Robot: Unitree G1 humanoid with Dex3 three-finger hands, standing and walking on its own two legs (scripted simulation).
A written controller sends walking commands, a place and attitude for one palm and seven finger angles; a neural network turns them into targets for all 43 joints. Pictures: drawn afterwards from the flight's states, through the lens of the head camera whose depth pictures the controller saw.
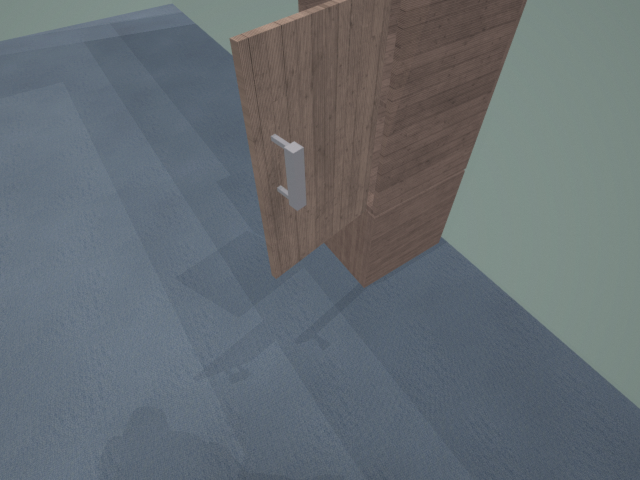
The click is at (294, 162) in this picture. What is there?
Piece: cupboard door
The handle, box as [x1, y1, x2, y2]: [271, 134, 305, 210]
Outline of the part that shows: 274,134 271,136 271,140 284,149 288,187 287,190 280,185 277,187 277,190 288,198 289,204 297,210 305,205 303,147 294,141 288,143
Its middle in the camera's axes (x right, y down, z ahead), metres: -0.06 -0.12 +0.73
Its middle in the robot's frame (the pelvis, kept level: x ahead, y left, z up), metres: +0.63 +0.10 -0.01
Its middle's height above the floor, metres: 0.78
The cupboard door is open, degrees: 100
